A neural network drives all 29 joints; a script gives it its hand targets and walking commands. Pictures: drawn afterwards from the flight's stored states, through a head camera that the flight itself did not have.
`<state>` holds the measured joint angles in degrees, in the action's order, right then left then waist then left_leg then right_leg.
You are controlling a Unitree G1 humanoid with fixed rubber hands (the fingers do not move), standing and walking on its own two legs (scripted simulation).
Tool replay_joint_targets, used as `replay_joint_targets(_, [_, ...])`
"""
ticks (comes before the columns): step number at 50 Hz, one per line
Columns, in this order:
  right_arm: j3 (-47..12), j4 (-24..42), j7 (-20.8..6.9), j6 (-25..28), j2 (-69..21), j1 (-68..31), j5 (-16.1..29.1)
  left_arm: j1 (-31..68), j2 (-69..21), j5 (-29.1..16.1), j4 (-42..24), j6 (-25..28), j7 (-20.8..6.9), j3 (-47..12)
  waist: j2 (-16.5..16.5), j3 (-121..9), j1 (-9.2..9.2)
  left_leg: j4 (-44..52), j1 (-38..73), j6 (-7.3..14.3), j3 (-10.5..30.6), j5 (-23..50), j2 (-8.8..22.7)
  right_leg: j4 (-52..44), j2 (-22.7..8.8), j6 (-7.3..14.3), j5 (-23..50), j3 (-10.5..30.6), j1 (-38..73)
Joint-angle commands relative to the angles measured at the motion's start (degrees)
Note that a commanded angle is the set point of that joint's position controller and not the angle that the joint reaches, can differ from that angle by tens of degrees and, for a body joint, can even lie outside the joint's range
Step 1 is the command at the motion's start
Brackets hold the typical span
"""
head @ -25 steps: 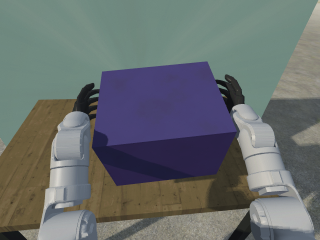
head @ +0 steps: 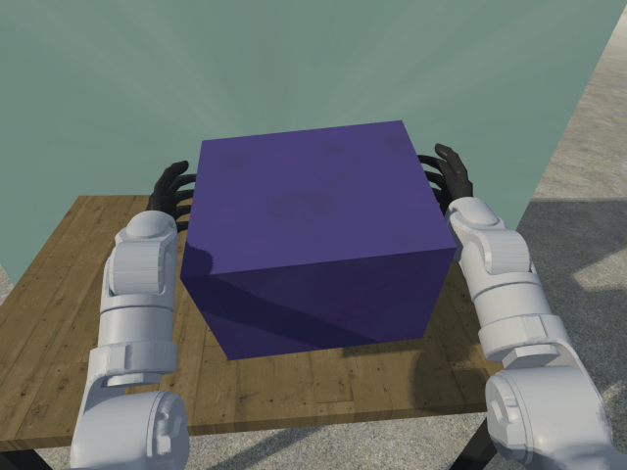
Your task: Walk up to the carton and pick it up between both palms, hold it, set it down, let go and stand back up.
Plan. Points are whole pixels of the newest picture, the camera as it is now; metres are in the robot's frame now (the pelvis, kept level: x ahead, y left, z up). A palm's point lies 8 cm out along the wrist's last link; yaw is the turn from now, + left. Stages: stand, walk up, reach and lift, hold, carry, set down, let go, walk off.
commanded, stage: hold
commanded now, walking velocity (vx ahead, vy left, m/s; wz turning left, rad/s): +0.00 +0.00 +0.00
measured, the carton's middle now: (314, 241) +0.38 +0.00 +0.15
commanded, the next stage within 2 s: set down in 0.26 s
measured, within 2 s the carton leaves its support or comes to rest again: neither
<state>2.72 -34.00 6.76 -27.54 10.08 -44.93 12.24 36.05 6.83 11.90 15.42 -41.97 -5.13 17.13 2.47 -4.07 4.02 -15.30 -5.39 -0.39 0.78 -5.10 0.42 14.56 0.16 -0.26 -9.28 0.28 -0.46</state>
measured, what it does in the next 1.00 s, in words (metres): stands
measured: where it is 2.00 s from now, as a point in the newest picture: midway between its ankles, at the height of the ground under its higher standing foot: outside the picture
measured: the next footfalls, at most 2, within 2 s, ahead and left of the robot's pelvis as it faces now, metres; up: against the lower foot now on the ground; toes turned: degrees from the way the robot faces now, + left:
none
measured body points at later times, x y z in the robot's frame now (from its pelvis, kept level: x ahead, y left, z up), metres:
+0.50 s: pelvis +0.00 +0.00 +0.00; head -0.07 +0.01 +0.44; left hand +0.37 +0.18 +0.22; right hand +0.37 -0.19 +0.25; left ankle +0.04 +0.12 -0.75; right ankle -0.01 -0.12 -0.75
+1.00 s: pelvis +0.02 -0.02 +0.00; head -0.01 +0.00 +0.45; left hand +0.36 +0.20 +0.14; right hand +0.42 -0.16 +0.18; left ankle +0.04 +0.12 -0.75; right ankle -0.01 -0.12 -0.75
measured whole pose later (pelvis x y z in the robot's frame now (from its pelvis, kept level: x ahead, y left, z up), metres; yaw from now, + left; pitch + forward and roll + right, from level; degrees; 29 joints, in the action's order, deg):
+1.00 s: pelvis +0.02 -0.02 +0.00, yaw +2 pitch -4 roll +0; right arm 3.1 -37.3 0.0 -2.7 8.3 -37.3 7.6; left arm 23.8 2.3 12.5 8.5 -30.4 1.7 14.5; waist 2.4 -1.0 1.0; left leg -16.3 -5.2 -2.4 2.3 -6.8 1.7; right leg 14.1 1.2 1.6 -11.1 -3.0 1.1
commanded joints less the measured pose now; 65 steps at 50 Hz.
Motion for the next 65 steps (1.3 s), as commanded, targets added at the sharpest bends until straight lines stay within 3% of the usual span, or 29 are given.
replay_joint_targets(1, [-17.75,20.56,-7.14,3.63,-30.98,-33.8,6.79,40.06,-28.92,-12.06,-17.85,5.95,-7.56,-24.86,-2.15,-22.51,0.56,-1.27,11.93,-0.94,-2.02,10.91,-2.29,-0.83,3.08,-1.34,12.29,-2.19,0.8])
replay_joint_targets(4, [-18.83,24.88,-6.98,4.05,-29.69,-31.07,8.28,36.34,-28.45,-12.25,-21.98,5.63,-6.88,-26.9,-4.59,-24.94,1.22,-3.56,15.07,-2.25,-1.85,17.99,-2.54,-0.32,3.54,-1.02,18.57,-2.48,1.54])
replay_joint_targets(8, [-18.23,25.18,-7.26,3.22,-28.23,-30.7,8.47,33.12,-27.38,-9.7,-22.3,3.88,-6.68,-24.54,-5.75,-19.98,0.24,-2.32,12.92,-1.99,-1.89,15.88,-2.59,-0.94,3.17,-0.64,15.38,-2.07,1.5])
replay_joint_targets(11, [-16.03,23.42,-7.44,2.36,-26.86,-28.78,7.15,32.43,-27.13,-10.15,-21.78,3.2,-6.97,-24.54,-5.19,-18.9,1.25,-1.86,13.07,-2.69,-1.53,13.56,-1.8,-1.25,3.26,-0.41,12.22,-1.87,1.29])
replay_joint_targets(12, [-17.32,25.0,-7.8,2.61,-26.94,-28.09,7.79,32.63,-26.99,-10.51,-26.23,3.48,-6.84,-25.45,-6.03,-20.23,1.13,-2.06,13.37,-3.11,-1.83,16.12,-2.09,-1.17,3.37,-0.63,13.79,-2.21,1.91])
replay_joint_targets(13, [-14.36,20.87,-7.69,1.77,-25.26,-31.09,5.13,36.4,-25.01,-10.11,-19.41,3.14,-7.34,-23.95,-4.11,-16.15,2.0,-0.78,10.38,-1.84,-1.89,7.75,-2.02,-1.92,2.68,-0.95,7.66,-1.63,-0.82])
replay_joint_targets(14, [-19.11,27.18,-8.97,4.99,-29.21,-34.16,10.57,42.99,-31.75,-14.39,-32.98,4.83,-5.93,-31.58,-7.52,-28.46,2.66,-3.87,20.06,-2.64,0.32,20.71,-1.66,-1.01,5.21,-0.34,11.98,-1.41,-4.55])
replay_joint_targets(15, [-18.38,27.69,-8.93,4.61,-27.31,-34.68,9.89,40.86,-30.4,-14.13,-30.55,4.5,-5.64,-30.24,-8.3,-26.77,2.67,-4.01,20.12,-2.77,-0.22,19.69,-2.01,-2.02,4.67,-0.02,10.82,-1.23,-5.03])
replay_joint_targets(18, [-19.34,28.06,-9.11,5.92,-28.81,-35.51,8.25,38.49,-28.58,-12.64,-25.57,5.94,-5.24,-28.14,-3.58,-26.86,0.56,-3.51,18.92,-1.12,-1.21,16.39,-2.43,-2.29,4.59,-0.83,9.58,-1.55,-3.28])
replay_joint_targets(19, [-17.2,21.05,-9.23,4.75,-26.66,-32.15,6.47,34.57,-25.94,-9.69,-17.23,4.81,-6.1,-23.58,-3.84,-18.38,0.9,-1.28,14.9,-0.07,-1.73,9.22,-2.91,-3.5,3.49,-0.92,6.68,-0.89,-3.17])
replay_joint_targets(20, [-15.59,22.55,-9.95,6.02,-26.21,-36.96,5.7,36.21,-26.09,-9.2,-14.95,5.3,-6.7,-21.75,-1.54,-19.09,-0.35,-0.39,12.77,0.36,-1.39,5.13,-2.15,-3.09,3.61,-0.63,3.86,-1.31,-3.53])
replay_joint_targets(22, [-11.89,13.7,-10.96,7.61,-25.63,-34.56,1.56,34.67,-23.74,-3.87,-9.77,6.08,-8.13,-14.36,-1.57,-11.44,-1.98,2.53,8.9,2.03,-3.43,-3.03,-2.33,-3.55,1.61,-1.27,-1.97,-1.0,-3.23])
replay_joint_targets(23, [-12.95,15.39,-11.05,9.06,-27.69,-36.45,1.38,33.26,-23.57,-2.61,-9.78,6.39,-8.77,-11.79,0.96,-12.26,-4.04,3.45,7.92,3.03,-3.63,-2.0,-2.05,-3.41,1.43,-1.89,-1.42,-0.98,-2.02])
replay_joint_targets(25, [-8.57,8.84,-12.19,11.54,-26.25,-35.82,-1.3,34.13,-22.98,0.17,-7.07,8.08,-9.67,-8.88,0.11,-10.8,-5.1,4.6,8.03,3.43,-4.32,-5.87,-1.84,-3.61,0.86,-2.15,-6.85,-1.61,-3.12])
replay_joint_targets(29, [-6.31,0.53,-13.89,15.69,-24.87,-30.97,-4.7,30.03,-24.43,2.84,-5.39,9.97,-9.21,-8.3,0.72,-8.1,-7.42,4.9,10.05,2.76,-5.54,-0.04,-0.71,-3.4,1.8,-1.65,-4.17,-3.22,-3.15])
replay_joint_targets(31, [-4.37,-1.09,-14.31,17.41,-22.81,-31.21,-6.67,32.38,-24.81,2.84,-4.92,10.52,-9.34,-9.92,-0.05,-7.1,-4.62,4.59,10.79,2.29,-6.04,1.17,-0.66,-3.72,1.88,-1.31,-2.9,-3.88,-3.4])
replay_joint_targets(34, [-5.04,2.18,-13.46,21.78,-24.93,-34.07,-7.99,32.7,-26.63,0.27,-6.64,13.07,-7.96,-13.6,0.96,-11.94,-4.1,2.8,12.67,1.92,-5.72,4.1,-0.38,-3.49,2.34,-1.08,-0.32,-4.94,-2.26])
replay_joint_targets(36, [-8.82,4.2,-13.12,24.17,-27.06,-33.33,-6.42,36.74,-29.12,-3.06,-14.54,15.62,-6.21,-20.02,-1.63,-20.08,-2.96,-0.67,18.07,0.43,-6.21,13.43,-1.01,-2.11,2.6,-1.34,6.88,-5.46,-2.21])
replay_joint_targets(37, [-7.87,0.76,-13.0,24.18,-25.21,-29.21,-7.06,32.91,-29.22,-1.7,-12.99,15.79,-5.87,-19.29,-3.7,-17.18,-2.89,-1.34,18.79,-0.35,-6.09,16.51,-0.9,-2.13,2.72,-1.03,8.63,-5.69,-1.97])
replay_joint_targets(39, [-10.74,6.77,-12.46,26.02,-24.86,-29.19,-4.82,32.81,-31.19,-4.69,-19.43,16.72,-4.22,-24.53,-7.37,-25.15,-2.46,-5.03,23.82,-2.6,-5.05,29.12,-1.13,-0.65,3.23,-0.7,17.56,-6.11,-0.84])
replay_joint_targets(40, [-10.1,6.81,-11.94,26.41,-24.18,-26.97,-5.6,32.61,-31.57,-4.93,-19.78,17.43,-3.44,-26.76,-9.48,-25.47,-0.02,-5.8,26.06,-3.56,-3.88,30.89,-1.15,-1.14,3.45,-0.56,16.42,-6.95,-2.53])
replay_joint_targets(44, [-13.51,14.4,-11.13,28.88,-25.87,-28.06,-4.09,31.87,-33.98,-9.27,-26.98,20.21,-1.49,-33.3,-9.55,-29.75,0.44,-8.32,26.42,-4.51,-2.75,34.96,-1.14,-0.45,3.1,-0.35,19.7,-6.53,-2.31])
replay_joint_targets(48, [-14.8,9.38,-12.27,27.06,-22.82,-21.72,-2.46,27.23,-32.73,-8.08,-28.3,19.54,-0.14,-31.21,-9.87,-23.91,-0.65,-7.0,24.87,-4.47,-2.07,31.29,-0.76,-0.95,3.25,0.29,18.0,-6.04,-4.46])
replay_joint_targets(49, [-13.76,9.42,-12.15,26.7,-21.86,-22.15,-3.43,25.33,-31.89,-6.87,-24.77,18.55,-0.72,-29.37,-7.47,-20.37,-0.2,-6.51,22.28,-3.79,-2.11,28.09,-0.75,-1.16,2.69,0.08,18.16,-5.32,-3.22])
replay_joint_targets(54, [-12.45,6.47,-13.02,24.76,-22.0,-25.8,-5.21,23.04,-26.87,-3.32,-12.94,15.58,-3.56,-17.0,3.13,-11.92,-4.62,0.1,9.65,1.22,-4.29,8.78,-1.48,-0.55,0.32,-3.15,17.08,-3.49,1.16])
replay_joint_targets(58, [-16.3,9.12,-14.22,26.13,-25.09,-29.53,-3.23,23.32,-27.49,-2.15,-13.12,16.6,-3.23,-15.09,4.54,-18.34,-9.42,0.94,8.1,2.07,-4.82,9.53,-1.49,0.81,0.61,-3.67,20.54,-2.88,3.82])
replay_joint_targets(61, [-16.97,9.89,-14.61,27.8,-25.61,-31.93,-3.72,24.89,-27.99,-2.95,-12.74,17.9,-1.76,-15.73,4.21,-22.08,-10.52,0.92,7.98,2.24,-4.79,10.41,-1.26,1.36,0.41,-3.8,22.6,-2.97,2.92])
replay_joint_targets(62, [-16.56,8.26,-14.47,28.2,-26.21,-31.7,-4.86,26.6,-28.8,-3.77,-13.66,18.32,-1.54,-17.56,2.82,-20.77,-9.52,0.56,7.55,1.55,-4.9,11.37,-1.69,1.18,0.14,-3.57,22.89,-3.27,3.0])
replay_joint_targets(65, [-11.28,0.09,-15.63,27.6,-23.8,-30.69,-5.87,27.53,-28.83,-1.79,-9.75,18.03,-0.86,-15.07,3.2,-18.15,-8.75,0.69,11.29,1.79,-5.02,9.8,-0.38,-0.97,1.1,-2.24,13.22,-4.05,-2.91])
